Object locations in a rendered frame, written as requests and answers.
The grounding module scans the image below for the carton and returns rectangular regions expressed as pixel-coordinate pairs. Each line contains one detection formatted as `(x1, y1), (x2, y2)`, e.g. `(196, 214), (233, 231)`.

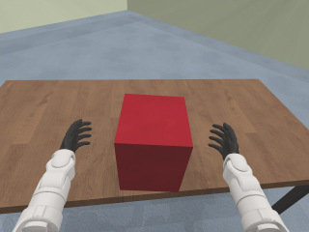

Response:
(114, 94), (193, 192)

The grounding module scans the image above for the left robot hand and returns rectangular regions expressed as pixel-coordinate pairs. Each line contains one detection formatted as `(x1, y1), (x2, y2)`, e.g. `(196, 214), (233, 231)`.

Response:
(59, 119), (92, 153)

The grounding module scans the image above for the table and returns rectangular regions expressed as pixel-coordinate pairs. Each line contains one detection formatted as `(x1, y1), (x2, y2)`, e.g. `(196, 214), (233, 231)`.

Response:
(0, 78), (309, 215)

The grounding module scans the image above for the right robot forearm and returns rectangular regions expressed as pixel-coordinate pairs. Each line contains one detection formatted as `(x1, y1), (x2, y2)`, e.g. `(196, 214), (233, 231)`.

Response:
(222, 153), (290, 232)

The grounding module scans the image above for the right robot hand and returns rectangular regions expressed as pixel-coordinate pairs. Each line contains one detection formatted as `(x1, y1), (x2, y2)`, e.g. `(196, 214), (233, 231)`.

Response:
(208, 123), (239, 160)

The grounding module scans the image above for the left robot forearm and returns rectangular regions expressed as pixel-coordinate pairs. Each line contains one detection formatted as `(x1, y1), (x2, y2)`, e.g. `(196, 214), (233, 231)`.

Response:
(13, 149), (76, 232)

